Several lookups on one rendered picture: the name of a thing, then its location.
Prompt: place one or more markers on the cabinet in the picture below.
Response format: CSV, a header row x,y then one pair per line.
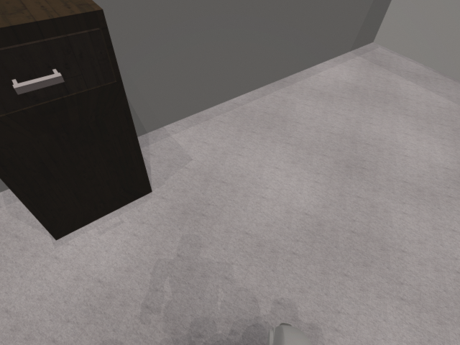
x,y
73,159

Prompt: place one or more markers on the robot right thigh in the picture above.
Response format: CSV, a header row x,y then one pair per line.
x,y
287,335

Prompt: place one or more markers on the handle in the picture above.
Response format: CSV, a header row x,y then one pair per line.
x,y
38,83

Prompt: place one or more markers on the drawer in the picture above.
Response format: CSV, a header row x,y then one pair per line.
x,y
80,58

